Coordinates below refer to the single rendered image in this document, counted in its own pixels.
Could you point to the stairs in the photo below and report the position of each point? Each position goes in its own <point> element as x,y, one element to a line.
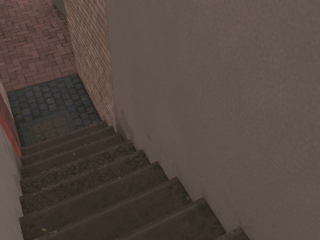
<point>197,222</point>

